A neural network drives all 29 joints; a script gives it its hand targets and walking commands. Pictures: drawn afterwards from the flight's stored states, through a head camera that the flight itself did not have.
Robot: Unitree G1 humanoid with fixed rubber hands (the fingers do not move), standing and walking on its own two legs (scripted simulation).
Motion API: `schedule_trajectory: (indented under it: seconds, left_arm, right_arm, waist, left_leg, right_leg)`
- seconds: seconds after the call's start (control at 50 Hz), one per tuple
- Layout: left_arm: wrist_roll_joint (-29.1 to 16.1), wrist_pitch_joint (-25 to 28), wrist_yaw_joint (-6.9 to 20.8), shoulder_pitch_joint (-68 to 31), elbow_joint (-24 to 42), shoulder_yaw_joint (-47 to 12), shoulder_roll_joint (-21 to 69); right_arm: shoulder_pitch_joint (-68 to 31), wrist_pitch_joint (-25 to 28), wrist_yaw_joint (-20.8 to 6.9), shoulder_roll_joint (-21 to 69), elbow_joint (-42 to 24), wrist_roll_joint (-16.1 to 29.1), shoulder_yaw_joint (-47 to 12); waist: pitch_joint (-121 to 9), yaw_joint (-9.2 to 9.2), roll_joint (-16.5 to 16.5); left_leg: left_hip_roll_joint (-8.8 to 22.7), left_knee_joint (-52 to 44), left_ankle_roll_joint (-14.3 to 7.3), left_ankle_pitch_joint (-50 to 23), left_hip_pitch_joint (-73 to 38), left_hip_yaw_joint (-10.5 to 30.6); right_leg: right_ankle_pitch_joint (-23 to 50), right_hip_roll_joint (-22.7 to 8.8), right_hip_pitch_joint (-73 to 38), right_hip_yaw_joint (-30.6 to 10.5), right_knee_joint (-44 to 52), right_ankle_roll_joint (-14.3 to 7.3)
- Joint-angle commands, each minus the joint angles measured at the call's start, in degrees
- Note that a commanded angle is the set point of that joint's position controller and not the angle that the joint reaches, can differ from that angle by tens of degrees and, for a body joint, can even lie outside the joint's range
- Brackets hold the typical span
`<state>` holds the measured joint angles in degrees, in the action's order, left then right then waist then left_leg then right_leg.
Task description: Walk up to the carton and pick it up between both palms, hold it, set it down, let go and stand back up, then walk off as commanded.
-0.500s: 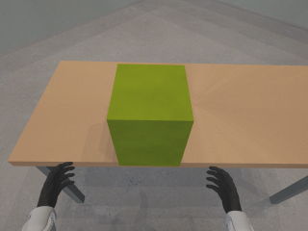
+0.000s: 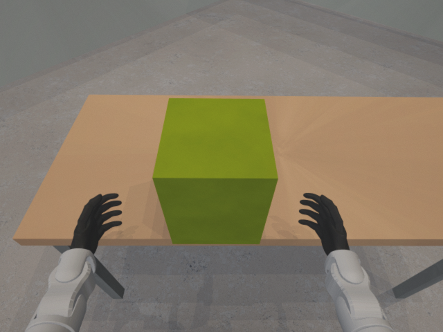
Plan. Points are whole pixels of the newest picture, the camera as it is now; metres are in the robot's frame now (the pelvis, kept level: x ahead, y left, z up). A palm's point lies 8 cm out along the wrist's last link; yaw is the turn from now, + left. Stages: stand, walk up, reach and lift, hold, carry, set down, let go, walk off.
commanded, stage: reach and lift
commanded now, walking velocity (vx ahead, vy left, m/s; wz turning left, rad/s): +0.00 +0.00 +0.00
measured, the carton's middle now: (216, 174) +0.42 +0.01 +0.01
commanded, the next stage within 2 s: none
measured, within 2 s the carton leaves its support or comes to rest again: neither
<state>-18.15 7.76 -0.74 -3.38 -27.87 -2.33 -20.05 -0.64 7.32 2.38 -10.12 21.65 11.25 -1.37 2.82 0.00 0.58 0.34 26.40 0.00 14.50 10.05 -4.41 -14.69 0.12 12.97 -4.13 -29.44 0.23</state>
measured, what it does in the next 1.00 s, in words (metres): stands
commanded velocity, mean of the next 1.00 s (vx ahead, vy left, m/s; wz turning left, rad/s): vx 0.00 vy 0.00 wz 0.00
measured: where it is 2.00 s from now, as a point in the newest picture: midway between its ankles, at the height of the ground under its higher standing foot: outside the picture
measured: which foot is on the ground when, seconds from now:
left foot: down 0.00-1.00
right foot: down 0.00-1.00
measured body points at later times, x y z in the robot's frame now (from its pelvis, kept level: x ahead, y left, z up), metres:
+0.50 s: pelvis -0.01 +0.00 +0.00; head -0.01 -0.01 +0.45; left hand +0.37 +0.23 +0.11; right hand +0.36 -0.17 +0.10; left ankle +0.00 +0.11 -0.74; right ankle +0.01 -0.12 -0.74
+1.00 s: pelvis -0.01 +0.00 +0.00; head +0.00 +0.00 +0.45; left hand +0.42 +0.23 +0.16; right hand +0.42 -0.18 +0.15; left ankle +0.00 +0.11 -0.74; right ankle +0.01 -0.12 -0.74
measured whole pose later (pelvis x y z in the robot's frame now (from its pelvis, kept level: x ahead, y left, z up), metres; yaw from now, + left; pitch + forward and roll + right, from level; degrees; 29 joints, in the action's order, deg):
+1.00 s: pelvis -0.01 +0.00 +0.00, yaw +0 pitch +0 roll +1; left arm -14.3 -18.3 -0.6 -48.4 -46.8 7.5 -20.1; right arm -43.4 -17.0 7.8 -15.1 37.3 15.1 -2.6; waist 1.1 0.0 0.4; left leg 0.9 24.0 0.0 12.1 12.2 -4.4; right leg -11.3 0.7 14.4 -4.1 -25.5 0.2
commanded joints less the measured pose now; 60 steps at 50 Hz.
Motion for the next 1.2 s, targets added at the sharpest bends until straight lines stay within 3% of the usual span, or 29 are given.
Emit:
schedule_trajectory:
  seconds: [0.0, 0.04, 0.08, 0.1, 0.14, 0.2, 0.24, 0.28, 0.36, 0.38, 0.42, 0.52, 0.56, 0.58, 0.6, 0.64, 0.74, 0.8, 0.82, 0.84, 0.88, 0.92, 0.96, 1.02, 1.06, 1.1, 1.14, 1.16, 1.18]
  left_arm:
    - [-0.7, -4.1, 0.2, -18.2, 15.1, 6.0, -7.9]
    - [0.1, -6.1, 0.6, -19.2, 16.6, 7.9, -8.8]
    - [1.1, -9.0, 0.8, -22.6, 15.3, 8.6, -7.9]
    - [1.5, -10.2, 1.3, -24.5, 14.9, 9.9, -8.9]
    - [1.1, -12.5, 1.7, -30.0, 13.8, 11.0, -9.8]
    - [2.0, -13.4, 1.3, -29.2, 14.7, 12.3, -9.6]
    - [0.7, -14.6, 1.5, -41.8, 10.7, 11.6, -10.4]
    - [0.3, -15.6, 1.7, -42.7, 7.0, 11.5, -11.3]
    - [2.6, -17.4, 1.4, -42.0, 6.6, 12.6, -10.6]
    - [2.8, -18.3, 1.5, -46.1, 3.8, 13.8, -11.6]
    - [4.2, -20.0, 1.8, -43.6, 2.9, 13.8, -10.1]
    - [5.8, -22.3, 2.4, -56.7, -3.2, 14.1, -12.3]
    - [5.2, -22.4, 1.8, -57.4, 0.5, 14.2, -12.5]
    - [4.4, -21.5, 1.1, -58.6, 3.7, 13.2, -12.1]
    - [4.9, -21.7, 1.1, -54.8, 4.2, 14.8, -11.5]
    - [5.0, -22.3, 1.3, -56.5, 6.7, 15.3, -12.0]
    - [6.5, -22.2, 1.8, -60.3, 5.9, 16.1, -12.9]
    - [5.9, -22.4, 1.5, -64.6, 2.7, 14.5, -13.2]
    - [5.5, -23.3, 1.3, -64.7, 0.0, 13.4, -12.7]
    - [5.5, -23.4, 0.9, -66.3, 1.8, 14.8, -13.9]
    - [4.4, -23.9, 0.2, -72.4, -4.9, 13.8, -16.2]
    - [3.2, -24.1, 0.0, -78.1, -12.2, 12.5, -16.7]
    - [2.5, -23.4, -0.8, -81.6, -16.6, 8.9, -15.1]
    - [2.7, -22.0, -0.9, -79.5, -18.9, 7.4, -14.0]
    - [3.3, -21.1, -1.2, -78.7, -21.5, 8.2, -13.8]
    - [3.5, -19.8, -0.5, -76.6, -27.9, 7.8, -13.1]
    - [4.4, -18.3, 0.3, -73.9, -25.3, 7.8, -11.3]
    - [5.0, -17.9, 0.9, -72.0, -29.4, 7.9, -10.6]
    - [6.1, -17.1, 1.1, -72.6, -23.6, 9.6, -12.0]
  right_arm:
    - [-18.5, -1.5, 1.4, -6.5, -18.0, 6.3, -2.0]
    - [-19.2, -2.8, 2.4, -6.5, -20.0, 7.8, -3.0]
    - [-23.2, -4.6, 3.1, -6.7, -17.1, 7.9, -1.9]
    - [-25.1, -5.7, 3.4, -5.9, -18.0, 8.3, -3.2]
    - [-28.7, -7.1, 4.1, -7.7, -20.8, 7.9, -0.8]
    - [-30.3, -8.3, 4.0, -5.7, -21.8, 8.4, -1.2]
    - [-41.0, -10.4, 4.6, -6.3, -20.2, 5.7, 2.7]
    - [-40.9, -12.1, 4.7, -6.7, -17.1, 5.3, 3.0]
    - [-40.9, -13.7, 5.0, -6.2, -11.7, 6.0, 2.1]
    - [-45.1, -14.6, 5.3, -7.5, -9.0, 5.9, 2.8]
    - [-42.5, -15.8, 5.5, -8.0, -5.5, 6.3, 2.4]
    - [-52.3, -19.7, 5.1, -8.2, 4.3, 5.3, 3.3]
    - [-54.0, -20.3, 4.9, -8.9, 3.0, 5.5, 4.0]
    - [-54.3, -18.4, 5.1, -9.5, -0.6, 6.0, 5.5]
    - [-53.6, -17.7, 5.2, -10.1, -2.3, 6.5, 3.7]
    - [-56.1, -16.6, 5.9, -11.1, -3.6, 8.0, 3.1]
    - [-59.5, -16.0, 6.8, -9.9, -4.1, 8.2, 1.5]
    - [-62.9, -16.8, 6.2, -10.7, 0.1, 8.5, 1.8]
    - [-63.1, -17.8, 6.1, -11.7, 3.0, 7.8, 2.9]
    - [-65.5, -17.8, 5.8, -12.7, 1.2, 8.5, 2.3]
    - [-69.7, -19.9, 5.5, -12.6, 6.7, 8.2, 2.8]
    - [-75.7, -21.5, 4.6, -11.3, 8.5, 8.0, 3.1]
    - [-78.5, -22.1, 4.0, -12.1, 15.3, 6.9, 4.5]
    - [-75.7, -22.0, 3.6, -11.5, 20.7, 6.7, 3.7]
    - [-76.2, -21.0, 3.8, -11.6, 21.7, 7.9, 2.1]
    - [-76.7, -19.6, 4.4, -10.9, 23.8, 7.5, 1.3]
    - [-75.3, -17.8, 5.1, -11.6, 20.1, 5.8, 1.6]
    - [-73.7, -17.4, 5.4, -10.6, 24.9, 6.8, -0.3]
    - [-73.4, -15.9, 6.2, -11.6, 20.8, 5.6, 0.9]
  waist:
    - [-19.7, -5.93, -3.1]
    - [-19.4, -6.81, -2.5]
    - [-19.4, -5.39, -2.2]
    - [-19.0, -7.03, -2.0]
    - [-22.0, -5.87, -1.3]
    - [-22.8, -7.91, -2.0]
    - [-24.2, -5.66, -0.6]
    - [-21.6, -5.21, 1.4]
    - [-24.5, -5.83, -3.1]
    - [-22.8, -5.59, -0.4]
    - [-22.4, -5.83, -1.6]
    - [-21.2, -4.38, -2.2]
    - [-24.8, -4.17, -2.4]
    - [-30.3, -3.75, -3.4]
    - [-31.6, -5.77, -2.0]
    - [-36.4, -4.81, -2.5]
    - [-37.1, -5.51, -2.6]
    - [-35.5, -5.27, -4.0]
    - [-33.0, -3.4, -2.2]
    - [-33.4, -5.67, -2.6]
    - [-32.6, -3.98, -1.2]
    - [-30.5, -4.57, -0.3]
    - [-29.8, -2.29, -1.2]
    - [-35.1, -1.72, -1.9]
    - [-37.5, -3.5, -2.5]
    - [-36.1, -2.43, 0.7]
    - [-39.0, -2.42, 1.4]
    - [-34.8, -3.05, 1.0]
    - [-39.6, -3.08, -0.2]
  left_leg:
    - [-1.1, -3.5, 1.3, -21.4, -2.5, 1.9]
    - [-1.6, -3.4, 1.6, -23.2, -3.7, 1.4]
    - [-1.4, -3.9, 1.6, -23.3, -4.2, 1.7]
    - [-2.0, -4.1, 0.7, -21.3, -3.4, 1.0]
    - [-1.5, -4.8, 0.7, -19.3, -1.2, 1.2]
    - [-1.4, -5.4, 0.6, -19.4, -0.7, 0.6]
    - [-0.9, -6.0, 0.0, -11.6, 2.7, 0.3]
    - [-1.0, -6.6, -0.8, -7.8, 3.6, 0.4]
    - [-0.4, -5.8, 0.3, -14.4, 1.9, 0.6]
    - [-0.5, -5.9, 0.0, -14.3, 2.6, 0.4]
    - [-0.3, -5.9, 0.5, -17.0, 1.2, 0.5]
    - [-0.3, -7.2, 0.2, -9.7, 2.3, -0.2]
    - [0.0, -6.9, 0.1, -12.4, 0.7, 0.1]
    - [-0.2, -5.4, 1.1, -17.6, -1.4, 0.0]
    - [-0.3, -4.0, 1.3, -23.9, -2.9, 0.1]
    - [-0.8, -1.7, 2.5, -33.4, -6.5, 0.1]
    - [-1.6, -2.9, 2.2, -31.3, -1.2, -1.4]
    - [-1.3, -3.2, 2.2, -26.8, -0.9, -0.1]
    - [-0.3, -4.3, 1.9, -26.1, -1.7, 0.9]
    - [-0.5, -3.8, 1.9, -25.8, -1.6, 0.4]
    - [-0.3, -4.1, 1.1, -18.2, 1.7, 1.2]
    - [-0.3, -5.3, 0.1, -9.8, 5.9, 1.1]
    - [0.6, -5.9, -0.2, -6.3, 6.2, 2.9]
    - [0.8, -4.2, 0.1, -12.7, 1.2, 2.7]
    - [0.3, -2.9, 0.6, -16.2, 0.2, 2.4]
    - [0.0, -2.0, 0.2, -17.3, 1.8, 2.6]
    - [0.0, -1.9, 1.0, -22.9, -1.1, 2.2]
    - [-0.1, -1.8, 1.0, -24.0, -0.5, 2.5]
    - [-0.5, -1.0, 1.5, -27.6, -1.3, 1.8]
  right_leg:
    - [15.9, 1.1, -10.0, 1.7, 7.5, -1.0]
    - [17.8, 1.2, -9.9, 1.8, 7.8, -0.7]
    - [18.2, 1.4, -11.1, 2.1, 8.5, -0.6]
    - [18.5, 0.6, -11.4, 0.9, 8.6, -0.2]
    - [18.1, 0.6, -13.1, 1.2, 8.0, 0.2]
    - [16.5, 0.8, -13.3, 1.3, 7.9, 0.1]
    - [10.2, 0.5, -11.4, 1.3, 8.1, 0.3]
    - [7.0, -0.2, -11.0, 1.3, 8.8, 0.1]
    - [13.2, 0.7, -12.2, 1.9, 7.8, 0.3]
    - [13.3, 0.5, -11.6, 2.0, 8.0, 0.4]
    - [16.2, 1.0, -12.8, 2.1, 8.2, -0.1]
    - [8.6, 0.9, -9.1, 2.1, 9.4, -0.6]
    - [11.1, 1.3, -10.1, 2.4, 9.2, -0.4]
    - [15.7, 1.9, -10.4, 3.2, 8.0, -0.8]
    - [21.5, 2.1, -12.6, 2.8, 7.3, -0.3]
    - [30.2, 2.7, -13.1, 3.4, 6.8, 0.2]
    - [38.2, 1.8, -18.5, 2.1, 5.0, 1.2]
    - [30.0, 1.9, -14.6, 2.9, 6.4, 1.2]
    - [26.9, 2.4, -13.1, 3.7, 7.5, 0.8]
    - [25.8, 2.2, -12.5, 3.3, 7.5, 0.7]
    - [19.1, 1.9, -9.3, 3.3, 7.7, 0.6]
    - [10.8, 1.2, -7.5, 2.7, 8.6, 0.1]
    - [6.4, 1.1, -4.5, 3.5, 9.0, -0.5]
    - [12.3, 1.5, -3.5, 4.3, 8.3, -1.0]
    - [16.0, 1.3, -5.0, 4.4, 8.0, -0.3]
    - [19.5, 1.2, -5.4, 4.2, 7.1, 0.4]
    - [25.5, 1.8, -8.5, 4.6, 6.9, 0.5]
    - [27.0, 1.5, -8.4, 4.1, 6.7, 0.7]
    - [32.6, 1.5, -12.2, 3.7, 6.2, 0.7]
